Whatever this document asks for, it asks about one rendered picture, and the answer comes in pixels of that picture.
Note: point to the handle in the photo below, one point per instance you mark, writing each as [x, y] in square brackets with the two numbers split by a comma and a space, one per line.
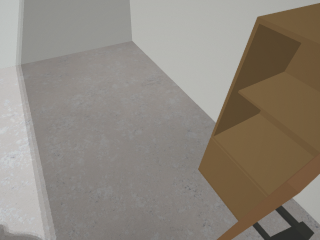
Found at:
[297, 231]

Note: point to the cupboard door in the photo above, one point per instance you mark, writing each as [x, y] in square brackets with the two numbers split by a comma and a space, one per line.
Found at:
[290, 188]

